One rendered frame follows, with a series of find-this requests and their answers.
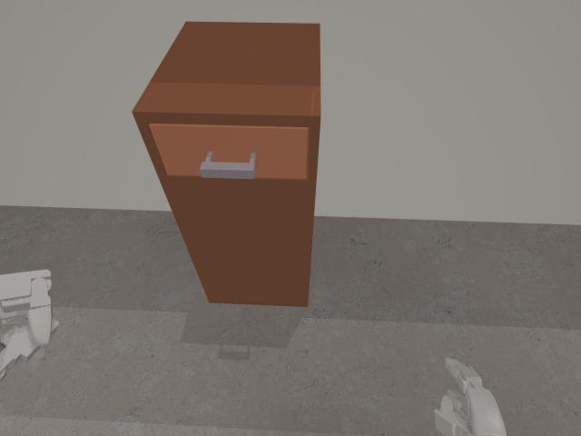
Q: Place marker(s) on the left robot hand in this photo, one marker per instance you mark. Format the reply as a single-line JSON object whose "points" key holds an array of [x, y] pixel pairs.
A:
{"points": [[26, 309]]}

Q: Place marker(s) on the drawer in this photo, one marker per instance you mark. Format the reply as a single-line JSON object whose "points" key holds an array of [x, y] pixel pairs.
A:
{"points": [[281, 152]]}

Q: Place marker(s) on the cabinet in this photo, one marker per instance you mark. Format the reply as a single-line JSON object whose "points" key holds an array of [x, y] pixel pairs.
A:
{"points": [[250, 240]]}

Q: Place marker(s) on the right robot hand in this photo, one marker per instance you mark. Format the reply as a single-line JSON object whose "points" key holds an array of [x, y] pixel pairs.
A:
{"points": [[477, 413]]}

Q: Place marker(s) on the handle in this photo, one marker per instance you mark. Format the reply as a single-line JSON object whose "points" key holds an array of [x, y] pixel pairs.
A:
{"points": [[211, 169]]}

